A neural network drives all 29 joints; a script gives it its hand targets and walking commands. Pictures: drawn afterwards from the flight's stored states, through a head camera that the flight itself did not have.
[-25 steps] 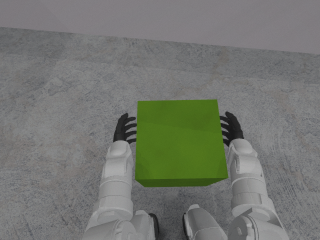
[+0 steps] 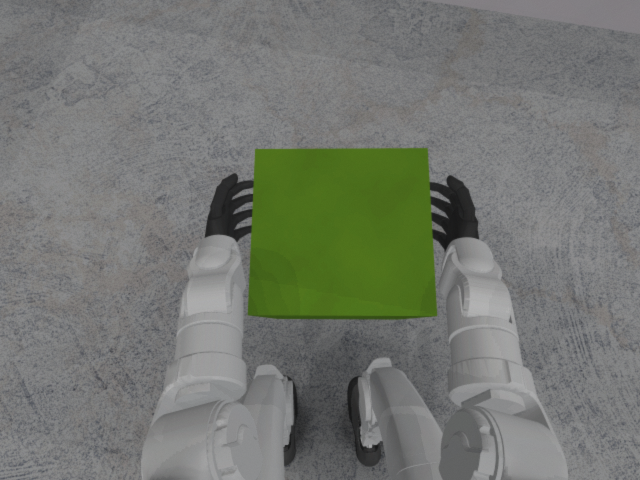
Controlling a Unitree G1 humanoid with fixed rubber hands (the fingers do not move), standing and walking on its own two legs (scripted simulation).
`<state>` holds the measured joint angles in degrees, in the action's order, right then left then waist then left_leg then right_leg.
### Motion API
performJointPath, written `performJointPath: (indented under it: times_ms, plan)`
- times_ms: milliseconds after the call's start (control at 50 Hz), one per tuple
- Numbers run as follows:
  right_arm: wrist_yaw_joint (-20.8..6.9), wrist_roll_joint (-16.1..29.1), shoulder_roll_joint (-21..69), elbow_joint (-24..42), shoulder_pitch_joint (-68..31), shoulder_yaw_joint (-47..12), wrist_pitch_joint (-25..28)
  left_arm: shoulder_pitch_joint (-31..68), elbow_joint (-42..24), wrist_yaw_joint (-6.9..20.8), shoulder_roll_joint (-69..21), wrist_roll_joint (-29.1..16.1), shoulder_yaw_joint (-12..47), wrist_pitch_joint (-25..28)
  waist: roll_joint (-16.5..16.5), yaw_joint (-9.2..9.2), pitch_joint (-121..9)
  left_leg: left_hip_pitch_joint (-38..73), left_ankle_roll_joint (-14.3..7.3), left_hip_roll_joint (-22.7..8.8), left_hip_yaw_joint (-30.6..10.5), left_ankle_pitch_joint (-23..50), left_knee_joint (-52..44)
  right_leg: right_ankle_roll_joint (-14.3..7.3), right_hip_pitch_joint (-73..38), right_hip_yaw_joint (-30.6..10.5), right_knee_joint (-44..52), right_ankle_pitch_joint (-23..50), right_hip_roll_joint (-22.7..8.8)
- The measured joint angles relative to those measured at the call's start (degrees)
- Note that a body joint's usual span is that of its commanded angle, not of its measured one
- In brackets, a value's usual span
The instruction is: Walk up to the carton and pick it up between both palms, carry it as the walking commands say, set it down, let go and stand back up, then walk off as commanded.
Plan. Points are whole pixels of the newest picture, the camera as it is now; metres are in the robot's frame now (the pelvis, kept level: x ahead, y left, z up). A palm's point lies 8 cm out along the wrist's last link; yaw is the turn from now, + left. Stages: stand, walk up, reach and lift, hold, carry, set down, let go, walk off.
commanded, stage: set down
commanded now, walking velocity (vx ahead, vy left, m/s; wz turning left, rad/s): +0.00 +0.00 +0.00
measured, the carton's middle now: (339, 248) +0.40 -0.03 -0.14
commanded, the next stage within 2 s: none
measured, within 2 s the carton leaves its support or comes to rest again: neither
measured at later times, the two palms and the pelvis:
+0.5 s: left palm (240, 235) +0.43 +0.11 -0.14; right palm (439, 239) +0.40 -0.18 -0.14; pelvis -0.01 +0.02 -0.08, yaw -1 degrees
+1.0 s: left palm (256, 234) +0.46 +0.10 -0.23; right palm (429, 236) +0.43 -0.20 -0.23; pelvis -0.03 +0.02 -0.15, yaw +0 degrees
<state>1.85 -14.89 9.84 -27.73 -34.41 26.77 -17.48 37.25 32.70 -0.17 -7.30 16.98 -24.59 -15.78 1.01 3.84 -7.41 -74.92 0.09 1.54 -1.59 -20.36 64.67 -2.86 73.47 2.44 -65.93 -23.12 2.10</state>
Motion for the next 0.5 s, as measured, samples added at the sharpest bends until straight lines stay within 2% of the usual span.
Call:
performJointPath:
  times_ms: [140,500]
  plan:
    - [0.3,1.5,-1.2,-0.4,-1.3,-0.4,0.3,1.7,0.4,-0.7,0.7,-1.4,0.9,-0.1,0.4,-0.18,-2.2,-7.5,-0.2,0.2,0.2,-1.7,5.4,0.3,7.4,0.0,-5.3,-1.7,-0.1]
    - [-1.3,3.4,-7.5,-6.5,-10.3,0.5,-0.2,9.4,3.0,-5.5,1.0,-4.0,1.7,-1.5,1.5,0.59,-3.2,-21.7,-1.9,1.1,2.2,-4.7,18.0,2.1,21.4,-1.4,-17.9,-4.9,-1.1]
